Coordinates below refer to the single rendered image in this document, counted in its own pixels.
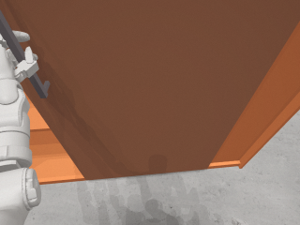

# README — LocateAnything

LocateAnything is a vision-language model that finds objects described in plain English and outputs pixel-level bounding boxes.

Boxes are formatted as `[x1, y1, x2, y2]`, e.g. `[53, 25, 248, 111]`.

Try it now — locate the left robot upper arm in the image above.
[0, 167, 41, 225]

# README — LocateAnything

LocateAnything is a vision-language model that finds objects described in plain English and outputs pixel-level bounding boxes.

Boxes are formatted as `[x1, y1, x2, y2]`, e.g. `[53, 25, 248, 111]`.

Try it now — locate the wardrobe door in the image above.
[211, 21, 300, 163]
[0, 0, 300, 181]

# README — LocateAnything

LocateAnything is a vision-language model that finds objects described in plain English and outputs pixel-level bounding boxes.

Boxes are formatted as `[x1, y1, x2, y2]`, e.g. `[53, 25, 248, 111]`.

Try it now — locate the robot left hand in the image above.
[0, 30, 39, 83]

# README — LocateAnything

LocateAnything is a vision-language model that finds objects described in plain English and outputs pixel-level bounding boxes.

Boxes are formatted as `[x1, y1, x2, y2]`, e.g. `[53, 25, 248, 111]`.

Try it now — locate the left robot forearm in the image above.
[0, 79, 33, 173]

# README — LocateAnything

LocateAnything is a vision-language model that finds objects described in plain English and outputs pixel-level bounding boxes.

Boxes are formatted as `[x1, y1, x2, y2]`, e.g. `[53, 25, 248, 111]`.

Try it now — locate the handle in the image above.
[0, 9, 50, 98]

